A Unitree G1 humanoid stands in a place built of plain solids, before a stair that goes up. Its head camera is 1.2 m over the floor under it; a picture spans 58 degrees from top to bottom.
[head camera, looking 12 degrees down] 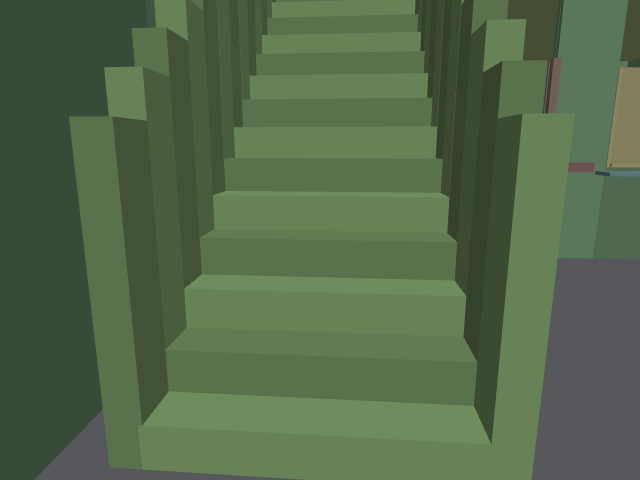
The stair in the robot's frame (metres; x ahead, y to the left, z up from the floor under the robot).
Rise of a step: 0.19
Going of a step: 0.23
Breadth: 1.30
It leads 5 degrees to the right of straight ahead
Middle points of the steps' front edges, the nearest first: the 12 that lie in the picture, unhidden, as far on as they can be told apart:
1.38 0.03 0.19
1.61 0.01 0.38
1.84 -0.01 0.57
2.07 -0.03 0.76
2.31 -0.05 0.95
2.54 -0.06 1.14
2.77 -0.08 1.33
3.00 -0.10 1.52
3.23 -0.12 1.71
3.46 -0.14 1.90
3.70 -0.16 2.09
3.93 -0.18 2.28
